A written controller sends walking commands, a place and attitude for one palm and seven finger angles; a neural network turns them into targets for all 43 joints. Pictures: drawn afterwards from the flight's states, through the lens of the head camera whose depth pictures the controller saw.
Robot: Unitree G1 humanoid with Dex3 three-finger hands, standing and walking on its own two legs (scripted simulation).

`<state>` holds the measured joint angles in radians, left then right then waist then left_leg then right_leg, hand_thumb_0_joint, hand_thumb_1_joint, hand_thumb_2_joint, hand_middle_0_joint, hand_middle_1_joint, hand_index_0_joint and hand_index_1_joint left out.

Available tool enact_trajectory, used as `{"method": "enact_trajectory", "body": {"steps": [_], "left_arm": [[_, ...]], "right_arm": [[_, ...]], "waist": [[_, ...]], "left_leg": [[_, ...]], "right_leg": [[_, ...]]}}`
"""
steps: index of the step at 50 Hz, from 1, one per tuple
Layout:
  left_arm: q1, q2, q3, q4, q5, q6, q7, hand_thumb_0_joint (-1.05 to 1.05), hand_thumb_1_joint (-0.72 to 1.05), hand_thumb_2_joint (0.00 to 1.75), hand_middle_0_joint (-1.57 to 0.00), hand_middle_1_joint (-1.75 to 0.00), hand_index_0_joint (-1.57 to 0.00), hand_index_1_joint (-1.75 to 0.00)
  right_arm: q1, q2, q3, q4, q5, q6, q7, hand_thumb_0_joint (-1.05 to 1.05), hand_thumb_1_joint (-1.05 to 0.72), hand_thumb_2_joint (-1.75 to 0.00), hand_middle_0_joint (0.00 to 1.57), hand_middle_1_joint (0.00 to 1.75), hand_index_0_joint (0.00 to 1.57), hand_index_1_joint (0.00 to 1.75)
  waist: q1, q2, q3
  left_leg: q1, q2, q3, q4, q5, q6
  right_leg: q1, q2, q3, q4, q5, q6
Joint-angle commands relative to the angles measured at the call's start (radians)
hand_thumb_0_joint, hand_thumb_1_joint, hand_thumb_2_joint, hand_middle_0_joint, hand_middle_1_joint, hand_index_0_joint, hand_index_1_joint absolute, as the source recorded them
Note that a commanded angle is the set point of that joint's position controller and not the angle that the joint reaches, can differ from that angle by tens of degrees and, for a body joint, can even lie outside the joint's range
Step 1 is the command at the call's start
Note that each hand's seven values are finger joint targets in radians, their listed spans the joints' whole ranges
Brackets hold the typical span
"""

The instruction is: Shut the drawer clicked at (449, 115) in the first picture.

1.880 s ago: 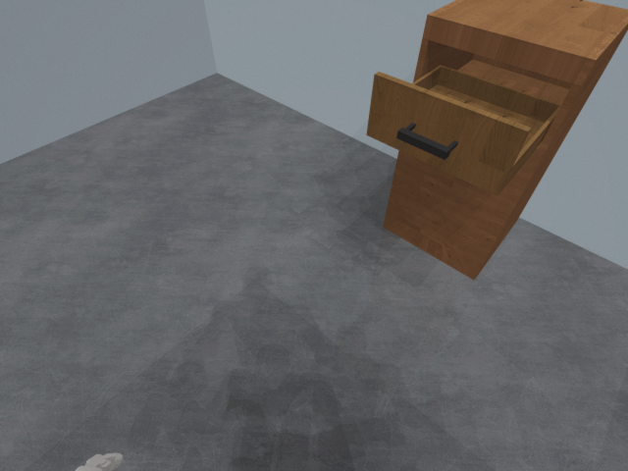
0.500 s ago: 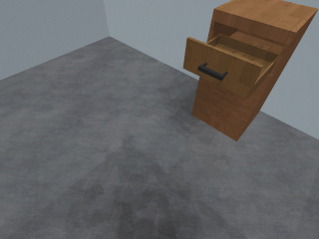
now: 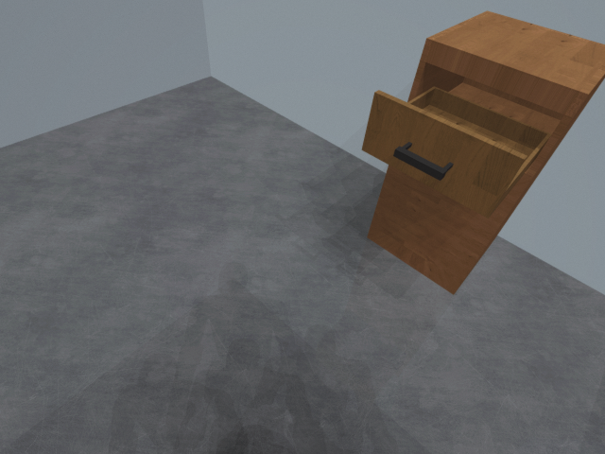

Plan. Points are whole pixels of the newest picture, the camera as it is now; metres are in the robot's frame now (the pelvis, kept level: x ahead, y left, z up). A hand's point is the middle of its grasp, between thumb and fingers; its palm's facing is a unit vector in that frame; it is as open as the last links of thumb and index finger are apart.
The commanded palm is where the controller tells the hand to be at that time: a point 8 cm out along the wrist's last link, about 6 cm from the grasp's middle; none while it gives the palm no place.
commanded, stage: walk to a spot facing it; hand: left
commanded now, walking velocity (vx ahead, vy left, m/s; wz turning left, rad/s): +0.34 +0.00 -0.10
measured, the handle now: (423, 159) +0.81 -0.26 -0.05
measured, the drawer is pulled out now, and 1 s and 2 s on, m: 0.28 0.28 0.28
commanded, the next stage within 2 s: turn to face it in 0.20 s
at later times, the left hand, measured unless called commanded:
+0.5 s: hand (230, 381) +0.28 +0.13 -0.18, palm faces -0.03 -0.98 -0.21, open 7.3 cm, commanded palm none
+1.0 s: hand (214, 333) +0.35 +0.18 -0.16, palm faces -0.23 -0.94 -0.24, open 7.4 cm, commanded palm none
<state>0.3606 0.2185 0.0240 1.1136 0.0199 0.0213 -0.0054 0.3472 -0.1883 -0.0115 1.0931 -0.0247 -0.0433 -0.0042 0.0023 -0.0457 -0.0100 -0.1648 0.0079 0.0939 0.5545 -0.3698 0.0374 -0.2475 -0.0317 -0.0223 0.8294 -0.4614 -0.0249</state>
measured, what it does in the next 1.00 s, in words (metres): walks ahead, turning right: right foot, then left foot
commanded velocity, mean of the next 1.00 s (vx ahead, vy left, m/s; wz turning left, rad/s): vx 0.07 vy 0.00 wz -0.46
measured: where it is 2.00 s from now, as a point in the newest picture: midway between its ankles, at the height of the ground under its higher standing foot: outside the picture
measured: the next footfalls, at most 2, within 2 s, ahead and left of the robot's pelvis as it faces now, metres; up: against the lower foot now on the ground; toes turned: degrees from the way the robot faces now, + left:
right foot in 0.36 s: +0.30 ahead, -0.13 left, +0.00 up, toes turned -10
left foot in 0.78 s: +0.32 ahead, +0.09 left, +0.00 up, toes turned -9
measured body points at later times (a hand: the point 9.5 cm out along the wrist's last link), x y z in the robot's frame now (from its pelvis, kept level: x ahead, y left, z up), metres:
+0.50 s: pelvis +0.18 -0.05 -0.01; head +0.21 -0.05 +0.44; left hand +0.28 +0.18 -0.16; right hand +0.12 -0.26 -0.17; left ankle +0.10 +0.08 -0.64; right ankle +0.26 -0.12 -0.73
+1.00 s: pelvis +0.24 -0.02 +0.01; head +0.27 -0.01 +0.46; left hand +0.37 +0.23 -0.14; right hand +0.25 -0.27 -0.13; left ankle +0.28 +0.10 -0.73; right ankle +0.19 -0.13 -0.66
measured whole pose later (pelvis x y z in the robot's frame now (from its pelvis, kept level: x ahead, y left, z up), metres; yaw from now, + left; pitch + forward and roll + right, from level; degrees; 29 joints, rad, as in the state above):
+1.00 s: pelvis +0.24 -0.02 +0.01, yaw -20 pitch +0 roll -1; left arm 0.24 0.25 0.11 0.93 0.02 0.07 -0.02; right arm 0.18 -0.16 -0.03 0.91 -0.02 0.00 -0.03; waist 0.04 -0.02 0.07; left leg -0.22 0.11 0.18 0.49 -0.25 -0.01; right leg -0.50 -0.03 -0.03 1.08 -0.43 0.05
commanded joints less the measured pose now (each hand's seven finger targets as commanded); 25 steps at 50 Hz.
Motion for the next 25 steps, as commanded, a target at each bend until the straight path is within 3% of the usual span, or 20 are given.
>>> {"method": "enact_trajectory", "body": {"steps": [1,2,4,6,9,10,11,14,16,17,18,19,20,21,22,24,25], "left_arm": [[-0.173,0.074,0.031,-0.135,0.008,-0.066,-0.013,0.0,0.9,0.9,-0.2,-0.3,-0.2,-0.3],[-0.149,0.048,0.029,-0.124,0.007,-0.063,-0.015,0.0,0.9,0.9,-0.2,-0.3,-0.2,-0.3],[-0.136,0.019,0.026,-0.118,0.004,-0.052,-0.018,0.0,0.9,0.9,-0.2,-0.3,-0.2,-0.3],[-0.176,0.002,0.026,-0.132,0.004,-0.049,-0.022,0.0,0.9,0.9,-0.2,-0.3,-0.2,-0.3],[-0.24,-0.034,0.02,-0.158,-0.002,-0.051,-0.025,0.0,0.9,0.9,-0.2,-0.3,-0.2,-0.3],[-0.246,-0.038,0.022,-0.154,-0.005,-0.052,-0.023,0.0,0.9,0.9,-0.2,-0.3,-0.2,-0.3],[-0.258,-0.032,0.025,-0.156,-0.003,-0.054,-0.022,0.0,0.9,0.9,-0.2,-0.3,-0.2,-0.3],[-0.158,-0.01,0.035,-0.125,0.0,-0.058,-0.015,0.0,0.9,0.9,-0.2,-0.3,-0.2,-0.3],[0.06,0.03,0.051,-0.061,0.009,-0.068,-0.004,0.0,0.9,0.9,-0.2,-0.3,-0.2,-0.3],[0.174,0.106,0.072,-0.026,0.015,-0.084,0.008,0.0,0.9,0.9,-0.2,-0.3,-0.2,-0.3],[0.245,0.202,0.094,-0.021,0.006,-0.09,0.02,0.0,0.9,0.9,-0.2,-0.3,-0.2,-0.3],[0.196,0.208,0.094,-0.038,-0.014,-0.082,0.024,0.0,0.9,0.9,-0.2,-0.3,-0.2,-0.3],[0.089,0.171,0.083,-0.074,-0.012,-0.073,0.027,0.0,0.9,0.9,-0.2,-0.3,-0.2,-0.3],[-0.002,0.123,0.074,-0.101,-0.011,-0.069,0.035,0.0,0.9,0.9,-0.2,-0.3,-0.2,-0.3],[-0.059,0.091,0.065,-0.119,-0.006,-0.071,0.039,0.0,0.9,0.9,-0.2,-0.3,-0.2,-0.3],[-0.126,0.077,0.06,-0.143,0.004,-0.067,0.041,0.0,0.9,0.9,-0.2,-0.3,-0.2,-0.3],[-0.143,0.083,0.062,-0.153,0.007,-0.06,0.04,0.0,0.9,0.9,-0.2,-0.3,-0.2,-0.3]], "right_arm": [[0.185,-0.118,-0.028,0.015,0.006,-0.042,-0.03,0.0,-0.9,-0.9,0.2,0.3,0.2,0.3],[0.186,-0.11,-0.025,0.019,0.006,-0.051,-0.035,0.0,-0.9,-0.9,0.2,0.3,0.2,0.3],[0.197,-0.089,-0.025,0.037,0.011,-0.059,-0.04,0.0,-0.9,-0.9,0.2,0.3,0.2,0.3],[0.225,-0.067,-0.024,0.056,0.012,-0.061,-0.043,0.0,-0.9,-0.9,0.2,0.3,0.2,0.3],[0.229,-0.048,-0.022,0.072,0.01,-0.058,-0.044,0.0,-0.9,-0.9,0.2,0.3,0.2,0.3],[0.229,-0.052,-0.025,0.081,0.007,-0.054,-0.045,0.0,-0.9,-0.9,0.2,0.3,0.2,0.3],[0.241,-0.053,-0.029,0.091,0.007,-0.052,-0.044,0.0,-0.9,-0.9,0.2,0.3,0.2,0.3],[0.216,-0.077,-0.038,0.097,0.01,-0.045,-0.046,0.0,-0.9,-0.9,0.2,0.3,0.2,0.3],[0.187,-0.092,-0.043,0.087,0.015,-0.038,-0.044,0.0,-0.9,-0.9,0.2,0.3,0.2,0.3],[0.203,-0.058,-0.04,0.079,0.026,-0.037,-0.035,0.0,-0.9,-0.9,0.2,0.3,0.2,0.3],[0.244,0.001,-0.035,0.047,0.04,-0.047,-0.037,0.0,-0.9,-0.9,0.2,0.3,0.2,0.3],[0.182,-0.023,-0.042,0.03,0.037,-0.039,-0.041,0.0,-0.9,-0.9,0.2,0.3,0.2,0.3],[0.103,-0.01,-0.046,0.0,0.027,-0.029,-0.037,0.0,-0.9,-0.9,0.2,0.3,0.2,0.3],[0.065,-0.013,-0.045,-0.014,0.018,-0.018,-0.034,0.0,-0.9,-0.9,0.2,0.3,0.2,0.3],[0.056,0.002,-0.04,-0.018,0.01,-0.004,-0.031,0.0,-0.9,-0.9,0.2,0.3,0.2,0.3],[0.089,0.012,-0.039,-0.02,0.002,0.03,-0.032,0.0,-0.9,-0.9,0.2,0.3,0.2,0.3],[0.086,0.01,-0.039,-0.032,0.002,0.041,-0.031,0.0,-0.9,-0.9,0.2,0.3,0.2,0.3]], "waist": [[-0.054,0.095,0.183],[-0.04,0.122,0.147],[-0.027,0.152,0.132],[-0.032,0.141,0.154],[-0.037,0.178,0.181],[-0.037,0.202,0.183],[-0.042,0.189,0.175],[0.014,0.187,0.13],[0.113,0.143,0.035],[0.149,0.037,-0.044],[0.131,-0.164,-0.166],[0.122,-0.101,-0.178],[0.093,-0.073,-0.082],[0.052,0.001,-0.009],[0.016,0.04,0.026],[-0.04,0.006,0.011],[-0.049,-0.008,0.004]], "left_leg": [[0.188,0.331,-0.395,-0.374,0.292,0.162],[0.217,0.308,-0.322,-0.355,0.426,0.158],[0.227,0.267,-0.211,-0.352,0.518,0.146],[0.222,0.246,-0.162,-0.363,0.561,0.128],[0.161,0.205,-0.063,-0.371,0.617,0.103],[0.153,0.217,-0.049,-0.365,0.636,0.102],[0.153,0.223,-0.048,-0.35,0.676,0.101],[0.147,0.241,-0.014,-0.21,0.889,0.092],[0.095,0.198,0.022,0.068,0.891,0.047],[-0.102,0.156,0.037,0.352,0.621,0.007],[-0.333,-0.008,0.05,0.753,-0.132,-0.038],[-0.325,0.029,-0.07,0.847,-0.212,-0.028],[-0.354,0.068,-0.088,0.87,-0.154,-0.033],[-0.355,0.11,-0.104,0.84,-0.101,-0.035],[-0.325,0.133,-0.107,0.783,-0.071,-0.043],[-0.251,0.133,-0.084,0.661,-0.053,-0.069],[-0.223,0.125,-0.072,0.589,-0.051,-0.078]], "right_leg": [[-0.497,-0.078,0.03,0.303,0.096,0.003],[-0.484,-0.08,0.016,0.3,0.117,0.014],[-0.474,-0.078,-0.014,0.26,0.161,0.022],[-0.482,-0.074,-0.043,0.183,0.204,0.019],[-0.367,-0.041,-0.111,-0.05,0.277,0.008],[-0.322,-0.03,-0.117,-0.099,0.284,-0.004],[-0.284,-0.016,-0.122,-0.121,0.289,-0.016],[-0.113,0.027,-0.135,-0.161,0.287,-0.055],[0.137,0.056,-0.145,-0.277,0.358,-0.07],[0.367,-0.101,0.025,-0.287,0.504,-0.13],[0.522,-0.408,0.49,-0.37,0.863,-0.288],[0.403,-0.423,0.494,-0.448,0.842,-0.329],[0.242,-0.382,0.459,-0.491,0.721,-0.304],[0.115,-0.352,0.384,-0.51,0.627,-0.283],[-0.008,-0.316,0.305,-0.528,0.602,-0.249],[-0.142,-0.26,0.207,-0.548,0.576,-0.204],[-0.182,-0.235,0.186,-0.552,0.525,-0.192]]}}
